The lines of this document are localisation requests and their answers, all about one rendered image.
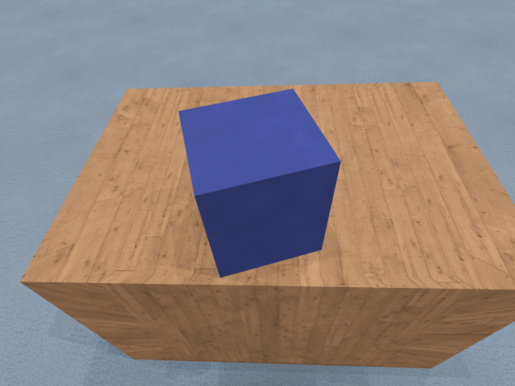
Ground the pedestal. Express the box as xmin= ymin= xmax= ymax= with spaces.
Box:
xmin=20 ymin=82 xmax=515 ymax=368

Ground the carton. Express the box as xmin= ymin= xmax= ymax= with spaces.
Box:
xmin=179 ymin=88 xmax=341 ymax=277

